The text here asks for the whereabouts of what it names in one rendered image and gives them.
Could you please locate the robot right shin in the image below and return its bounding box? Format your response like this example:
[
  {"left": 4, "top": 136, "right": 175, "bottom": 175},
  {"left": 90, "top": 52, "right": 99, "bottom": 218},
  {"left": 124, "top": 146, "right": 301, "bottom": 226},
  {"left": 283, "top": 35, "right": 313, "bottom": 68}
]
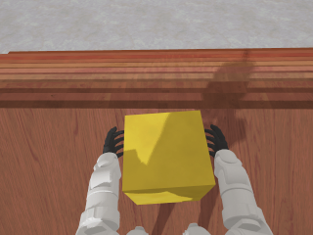
[{"left": 188, "top": 222, "right": 198, "bottom": 228}]

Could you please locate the right robot forearm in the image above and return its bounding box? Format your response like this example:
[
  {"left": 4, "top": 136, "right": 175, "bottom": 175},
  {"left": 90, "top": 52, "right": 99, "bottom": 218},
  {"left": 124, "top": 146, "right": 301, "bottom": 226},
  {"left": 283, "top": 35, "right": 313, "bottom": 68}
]
[{"left": 214, "top": 149, "right": 274, "bottom": 235}]

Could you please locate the carton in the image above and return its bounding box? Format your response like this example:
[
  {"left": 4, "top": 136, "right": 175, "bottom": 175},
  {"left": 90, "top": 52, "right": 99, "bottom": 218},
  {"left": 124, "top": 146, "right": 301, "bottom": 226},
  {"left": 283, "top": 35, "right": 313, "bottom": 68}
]
[{"left": 122, "top": 110, "right": 216, "bottom": 205}]

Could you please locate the robot shin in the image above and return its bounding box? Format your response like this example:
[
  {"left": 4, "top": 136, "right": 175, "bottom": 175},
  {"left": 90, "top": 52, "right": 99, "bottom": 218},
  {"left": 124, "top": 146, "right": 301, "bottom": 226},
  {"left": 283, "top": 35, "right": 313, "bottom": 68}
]
[
  {"left": 135, "top": 226, "right": 145, "bottom": 231},
  {"left": 188, "top": 222, "right": 198, "bottom": 228}
]

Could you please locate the robot left hand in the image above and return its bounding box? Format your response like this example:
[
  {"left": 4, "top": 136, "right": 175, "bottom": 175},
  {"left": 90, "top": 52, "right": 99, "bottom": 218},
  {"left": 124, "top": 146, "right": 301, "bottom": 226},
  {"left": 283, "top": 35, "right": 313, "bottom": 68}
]
[{"left": 103, "top": 126, "right": 124, "bottom": 158}]

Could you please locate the left robot forearm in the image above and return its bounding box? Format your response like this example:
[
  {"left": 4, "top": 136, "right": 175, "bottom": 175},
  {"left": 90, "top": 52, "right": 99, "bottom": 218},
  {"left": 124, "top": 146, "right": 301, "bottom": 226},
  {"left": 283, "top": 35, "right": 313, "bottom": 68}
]
[{"left": 75, "top": 152, "right": 121, "bottom": 235}]

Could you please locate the robot left shin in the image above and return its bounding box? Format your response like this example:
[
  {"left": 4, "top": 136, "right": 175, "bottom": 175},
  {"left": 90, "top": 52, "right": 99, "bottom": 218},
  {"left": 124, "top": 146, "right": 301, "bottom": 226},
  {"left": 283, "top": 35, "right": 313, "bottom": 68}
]
[{"left": 135, "top": 226, "right": 145, "bottom": 231}]

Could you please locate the robot right hand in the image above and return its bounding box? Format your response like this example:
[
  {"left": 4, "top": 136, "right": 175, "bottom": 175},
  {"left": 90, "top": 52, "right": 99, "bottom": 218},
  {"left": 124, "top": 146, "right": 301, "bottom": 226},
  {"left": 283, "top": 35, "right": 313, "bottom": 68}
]
[{"left": 204, "top": 124, "right": 229, "bottom": 158}]

